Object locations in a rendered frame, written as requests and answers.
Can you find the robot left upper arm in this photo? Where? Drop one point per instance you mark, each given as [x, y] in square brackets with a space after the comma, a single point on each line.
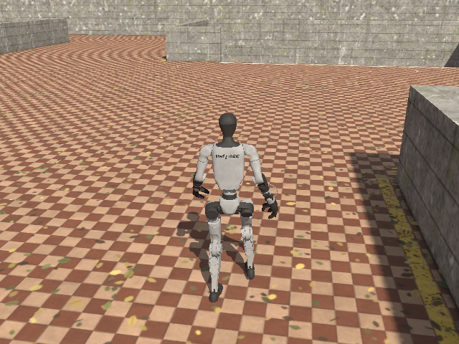
[205, 152]

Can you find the robot left hand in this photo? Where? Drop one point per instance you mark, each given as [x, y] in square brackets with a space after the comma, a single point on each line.
[196, 193]

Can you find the robot torso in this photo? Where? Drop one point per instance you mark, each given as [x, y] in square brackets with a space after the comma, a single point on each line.
[228, 167]

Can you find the robot right upper arm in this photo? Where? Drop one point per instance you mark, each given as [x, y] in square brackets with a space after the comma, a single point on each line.
[254, 160]

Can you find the robot right hand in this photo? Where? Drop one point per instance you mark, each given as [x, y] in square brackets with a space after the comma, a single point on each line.
[273, 208]

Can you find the left robot forearm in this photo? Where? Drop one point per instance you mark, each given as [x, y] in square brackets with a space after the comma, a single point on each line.
[196, 185]

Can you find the right robot shin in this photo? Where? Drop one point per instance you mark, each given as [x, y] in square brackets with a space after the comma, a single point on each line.
[249, 249]

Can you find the right robot forearm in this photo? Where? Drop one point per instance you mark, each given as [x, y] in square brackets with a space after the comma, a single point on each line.
[265, 190]

